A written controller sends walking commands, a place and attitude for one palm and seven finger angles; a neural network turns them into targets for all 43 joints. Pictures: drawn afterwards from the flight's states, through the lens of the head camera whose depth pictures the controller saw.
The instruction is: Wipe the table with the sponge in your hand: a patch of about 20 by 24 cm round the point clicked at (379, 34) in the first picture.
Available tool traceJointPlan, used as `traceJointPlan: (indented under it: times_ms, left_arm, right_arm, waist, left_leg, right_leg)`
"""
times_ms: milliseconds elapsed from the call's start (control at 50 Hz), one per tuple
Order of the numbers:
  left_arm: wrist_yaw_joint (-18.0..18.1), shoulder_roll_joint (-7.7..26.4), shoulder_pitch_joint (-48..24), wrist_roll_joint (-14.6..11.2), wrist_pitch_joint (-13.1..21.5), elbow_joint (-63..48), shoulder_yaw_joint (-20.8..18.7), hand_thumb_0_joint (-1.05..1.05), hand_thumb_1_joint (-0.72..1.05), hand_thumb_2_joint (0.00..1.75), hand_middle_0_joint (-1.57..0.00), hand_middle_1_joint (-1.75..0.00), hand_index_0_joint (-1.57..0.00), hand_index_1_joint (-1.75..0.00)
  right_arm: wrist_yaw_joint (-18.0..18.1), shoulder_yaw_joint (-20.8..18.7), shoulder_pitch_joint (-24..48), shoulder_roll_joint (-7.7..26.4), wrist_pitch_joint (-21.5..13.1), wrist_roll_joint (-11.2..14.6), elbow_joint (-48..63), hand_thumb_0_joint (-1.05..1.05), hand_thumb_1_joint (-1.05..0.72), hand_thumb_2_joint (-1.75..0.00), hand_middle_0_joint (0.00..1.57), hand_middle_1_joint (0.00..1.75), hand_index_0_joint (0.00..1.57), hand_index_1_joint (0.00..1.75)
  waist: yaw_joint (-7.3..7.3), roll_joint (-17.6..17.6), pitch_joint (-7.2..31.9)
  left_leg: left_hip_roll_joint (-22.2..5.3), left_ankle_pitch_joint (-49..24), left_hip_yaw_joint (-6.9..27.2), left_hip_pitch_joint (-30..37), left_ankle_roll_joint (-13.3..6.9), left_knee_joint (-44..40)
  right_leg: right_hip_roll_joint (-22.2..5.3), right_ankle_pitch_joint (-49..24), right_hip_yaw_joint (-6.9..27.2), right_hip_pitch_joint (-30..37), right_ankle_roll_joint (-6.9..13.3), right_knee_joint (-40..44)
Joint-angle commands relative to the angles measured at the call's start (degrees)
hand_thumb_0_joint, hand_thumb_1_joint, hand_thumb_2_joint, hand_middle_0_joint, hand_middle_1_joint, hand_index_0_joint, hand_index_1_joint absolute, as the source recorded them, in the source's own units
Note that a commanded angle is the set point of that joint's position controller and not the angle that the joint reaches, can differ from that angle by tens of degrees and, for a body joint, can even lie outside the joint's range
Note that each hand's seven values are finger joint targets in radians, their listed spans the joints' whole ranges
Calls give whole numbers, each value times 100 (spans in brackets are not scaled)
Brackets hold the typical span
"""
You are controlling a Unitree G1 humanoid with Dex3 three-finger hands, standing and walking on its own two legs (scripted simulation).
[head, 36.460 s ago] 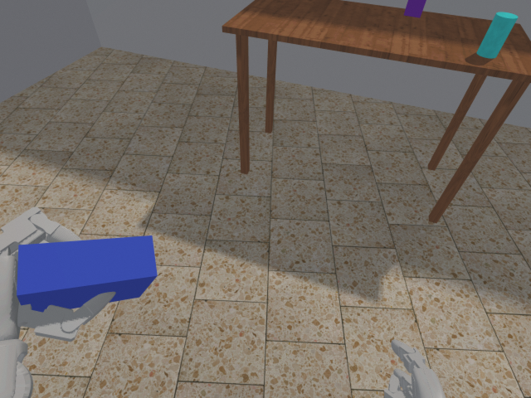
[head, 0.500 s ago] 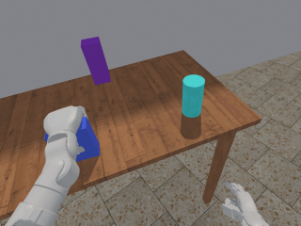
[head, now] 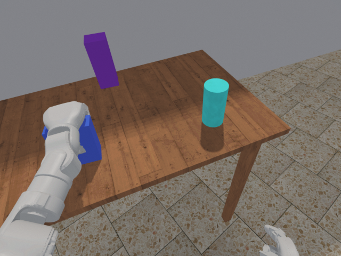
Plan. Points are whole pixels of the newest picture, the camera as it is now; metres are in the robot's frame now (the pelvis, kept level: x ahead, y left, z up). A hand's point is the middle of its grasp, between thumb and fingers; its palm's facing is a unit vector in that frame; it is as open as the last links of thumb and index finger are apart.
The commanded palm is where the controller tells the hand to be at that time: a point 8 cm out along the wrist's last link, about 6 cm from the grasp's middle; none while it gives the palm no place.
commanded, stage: wipe forward along the middle lane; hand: left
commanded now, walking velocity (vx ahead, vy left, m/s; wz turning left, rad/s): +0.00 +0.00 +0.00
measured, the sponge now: (78, 148) +0.36 +0.28 +0.06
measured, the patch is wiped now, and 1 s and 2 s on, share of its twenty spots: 0.95 0.95 0.95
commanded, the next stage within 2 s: slide back across to the first lane in 0.72 s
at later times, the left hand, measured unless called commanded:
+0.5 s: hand (72, 121) +0.41 +0.30 +0.11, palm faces -0.09 -0.01 -1.00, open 9.1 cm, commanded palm +0.40 +0.31 +0.13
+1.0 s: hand (69, 113) +0.44 +0.32 +0.11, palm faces -0.09 -0.02 -1.00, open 9.1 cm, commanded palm +0.42 +0.34 +0.15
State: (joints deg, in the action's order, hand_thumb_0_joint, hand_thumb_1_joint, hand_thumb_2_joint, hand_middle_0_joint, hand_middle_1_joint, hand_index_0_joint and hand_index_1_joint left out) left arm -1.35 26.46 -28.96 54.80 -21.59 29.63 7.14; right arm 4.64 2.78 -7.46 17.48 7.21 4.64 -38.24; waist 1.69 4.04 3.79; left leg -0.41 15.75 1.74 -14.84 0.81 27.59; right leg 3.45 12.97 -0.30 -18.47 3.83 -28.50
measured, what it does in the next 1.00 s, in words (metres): stands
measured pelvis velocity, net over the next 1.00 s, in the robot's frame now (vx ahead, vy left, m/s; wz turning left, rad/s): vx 0.01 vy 0.02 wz -0.01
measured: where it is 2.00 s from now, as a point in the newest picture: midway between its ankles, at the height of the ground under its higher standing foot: outside the picture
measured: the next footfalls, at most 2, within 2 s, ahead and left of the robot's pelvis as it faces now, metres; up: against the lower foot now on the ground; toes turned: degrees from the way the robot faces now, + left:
none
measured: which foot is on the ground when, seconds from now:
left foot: down 0.00-1.00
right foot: down 0.00-1.00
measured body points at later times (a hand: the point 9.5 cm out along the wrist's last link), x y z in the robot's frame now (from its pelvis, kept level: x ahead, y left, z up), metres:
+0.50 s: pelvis +0.01 +0.00 +0.00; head +0.03 -0.03 +0.45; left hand +0.41 +0.29 +0.16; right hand +0.14 -0.26 -0.13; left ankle -0.02 +0.14 -0.74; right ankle +0.02 -0.07 -0.74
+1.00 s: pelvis +0.01 +0.02 +0.00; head +0.05 +0.00 +0.45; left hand +0.44 +0.32 +0.16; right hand +0.10 -0.25 -0.13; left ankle -0.02 +0.14 -0.74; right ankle +0.02 -0.07 -0.74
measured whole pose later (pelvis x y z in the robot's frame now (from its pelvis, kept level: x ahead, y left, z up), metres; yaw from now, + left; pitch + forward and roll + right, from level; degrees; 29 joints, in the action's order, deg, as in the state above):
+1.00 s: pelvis +0.01 +0.02 +0.00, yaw +0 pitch +9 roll +0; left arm 2.2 32.7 -44.2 58.0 -8.9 53.9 0.7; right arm 4.3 1.0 -13.7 17.4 9.0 4.7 -40.5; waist -1.8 3.6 5.7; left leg -0.2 16.3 1.4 -21.8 -0.1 28.7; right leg 3.3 12.0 0.1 -24.2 2.6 -26.8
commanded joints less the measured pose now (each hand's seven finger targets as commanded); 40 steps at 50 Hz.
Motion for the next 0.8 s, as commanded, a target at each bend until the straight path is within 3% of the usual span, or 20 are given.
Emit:
traceJointPlan:
  times_ms: [0, 20, 80, 120, 160, 220, 260, 340, 400, 420, 440, 520, 540, 620, 680, 720, 760, 780]
  left_arm:
    - [161, 1286, -1284, 278, 94, 285, -328, 0, 10, 130, -120, -160, -120, -160]
    - [169, 1438, -1288, 274, 141, 328, -486, 0, 10, 130, -120, -160, -120, -160]
    - [201, 1370, -1451, 287, 301, 510, -408, 0, 10, 130, -120, -160, -120, -160]
    - [219, 1663, -1550, 280, 386, 580, -645, 0, 10, 130, -120, -160, -120, -160]
    - [257, 1410, -1674, 301, 462, 723, -437, 0, 10, 130, -120, -160, -120, -160]
    - [305, 1851, -1717, 305, 549, 863, -790, 0, 10, 130, -120, -160, -120, -160]
    - [313, 1585, -2030, 325, 582, 1052, -484, 0, 10, 130, -120, -160, -120, -160]
    - [331, 1653, -2161, 389, 665, 1277, -513, 0, 10, 130, -120, -160, -120, -160]
    - [341, 1685, -2226, 393, 738, 1394, -562, 0, 10, 130, -120, -160, -120, -160]
    - [338, 1721, -2204, 364, 791, 1349, -639, 0, 10, 130, -120, -160, -120, -160]
    - [353, 1703, -2121, 385, 806, 1521, -614, 0, 10, 130, -120, -160, -120, -160]
    - [411, 1657, -2371, 426, 911, 1524, -610, 0, 10, 130, -120, -160, -120, -160]
    - [439, 1565, -2489, 449, 917, 1650, -468, 0, 10, 130, -120, -160, -120, -160]
    - [535, 1858, -2998, 509, 964, 1874, -621, 0, 10, 130, -120, -160, -120, -160]
    - [585, 1675, -3207, 546, 968, 2045, -394, 0, 10, 130, -120, -160, -120, -160]
    - [583, 1919, -3323, 522, 975, 2137, -572, 0, 10, 130, -120, -160, -120, -160]
    - [592, 2085, -3453, 546, 965, 2346, -602, 0, 10, 130, -120, -160, -120, -160]
    - [574, 1939, -3455, 545, 965, 2428, -483, 0, 10, 130, -120, -160, -120, -160]
  right_arm:
    - [75, -299, 648, 682, -239, -38, 834, 0, -90, -90, 20, 30, 20, 30]
    - [77, -304, 636, 692, -229, -39, 837, 0, -90, -90, 20, 30, 20, 30]
    - [81, -337, 480, 706, -234, -40, 770, 0, -90, -90, 20, 30, 20, 30]
    - [98, -340, 435, 735, -219, -48, 770, 0, -90, -90, 20, 30, 20, 30]
    - [90, -366, 324, 710, -218, -44, 718, 0, -90, -90, 20, 30, 20, 30]
    - [101, -379, 275, 752, -195, -46, 680, 0, -90, -90, 20, 30, 20, 30]
    - [103, -373, 199, 721, -188, -27, 617, 0, -90, -90, 20, 30, 20, 30]
    - [80, -386, 74, 738, -173, -30, 567, 0, -90, -90, 20, 30, 20, 30]
    - [78, -405, 2, 746, -138, -35, 547, 0, -90, -90, 20, 30, 20, 30]
    - [68, -409, 11, 742, -135, -34, 578, 0, -90, -90, 20, 30, 20, 30]
    - [59, -412, -39, 746, -124, -37, 533, 0, -90, -90, 20, 30, 20, 30]
    - [42, -422, -51, 745, -96, -35, 553, 0, -90, -90, 20, 30, 20, 30]
    - [39, -420, -90, 743, -89, -25, 512, 0, -90, -90, 20, 30, 20, 30]
    - [64, -417, -177, 778, -97, -32, 427, 0, -90, -90, 20, 30, 20, 30]
    - [56, -423, -257, 757, -99, -30, 374, 0, -90, -90, 20, 30, 20, 30]
    - [69, -417, -289, 774, -95, -44, 370, 0, -90, -90, 20, 30, 20, 30]
    - [84, -413, -353, 792, -77, -37, 331, 0, -90, -90, 20, 30, 20, 30]
    - [74, -406, -383, 777, -80, -35, 327, 0, -90, -90, 20, 30, 20, 30]
  waist:
    - [12, -869, 662]
    - [41, -859, 665]
    - [-33, -931, 715]
    - [8, -978, 807]
    - [-60, -1000, 811]
    - [-6, -998, 972]
    - [-146, -963, 823]
    - [-136, -839, 1002]
    - [-174, -1008, 1172]
    - [-115, -881, 1242]
    - [-154, -999, 1172]
    - [-166, -869, 1170]
    - [-260, -935, 1033]
    - [-299, -885, 1041]
    - [-404, -792, 1103]
    - [-349, -784, 1314]
    - [-428, -871, 1323]
    - [-447, -844, 1284]
  left_leg:
    - [328, -252, -298, -604, -311, -277]
    - [315, -216, -258, -626, -308, -301]
    - [324, -273, -287, -667, -324, -237]
    - [313, -259, -240, -764, -323, -259]
    - [330, -298, -284, -748, -340, -220]
    - [325, -363, -261, -825, -338, -205]
    - [327, -269, -302, -841, -345, -195]
    - [326, -504, -277, -797, -356, -166]
    - [325, -595, -295, -834, -366, -105]
    - [319, -665, -259, -844, -358, -141]
    - [322, -656, -279, -856, -368, -100]
    - [306, -718, -239, -853, -362, -125]
    - [312, -619, -264, -850, -373, -101]
    - [304, -537, -218, -953, -371, -142]
    - [313, -484, -248, -902, -366, -76]
    - [305, -538, -218, -955, -369, -116]
    - [308, -452, -247, -1048, -371, -52]
    - [316, -472, -241, -1046, -372, -61]
  right_leg:
    - [-228, -27, 377, 842, -151, 678]
    - [-218, 50, 393, 800, -136, 694]
    - [-215, -127, 352, 789, -151, 647]
    - [-227, -125, 408, 859, -147, 637]
    - [-217, -224, 333, 799, -166, 619]
    - [-242, -360, 418, 935, -162, 597]
    - [-240, -248, 355, 763, -188, 629]
    - [-214, -590, 302, 812, -155, 555]
    - [-233, -910, 323, 925, -175, 518]
    - [-233, -1002, 308, 961, -146, 500]
    - [-221, -1018, 301, 936, -167, 477]
    - [-206, -1033, 229, 770, -127, 479]
    - [-201, -905, 222, 653, -156, 493]
    - [-204, -707, 216, 531, -135, 523]
    - [-209, -661, 198, 421, -157, 498]
    - [-220, -733, 209, 583, -140, 511]
    - [-230, -676, 244, 601, -185, 482]
    - [-227, -721, 215, 570, -175, 487]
